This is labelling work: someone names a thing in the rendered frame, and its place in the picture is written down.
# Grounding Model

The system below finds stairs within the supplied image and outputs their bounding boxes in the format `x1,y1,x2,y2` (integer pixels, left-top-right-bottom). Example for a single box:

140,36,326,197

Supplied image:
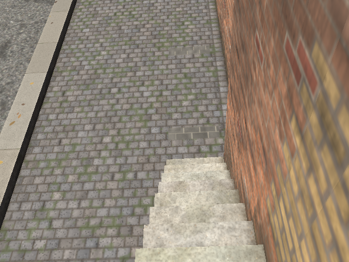
135,157,266,262

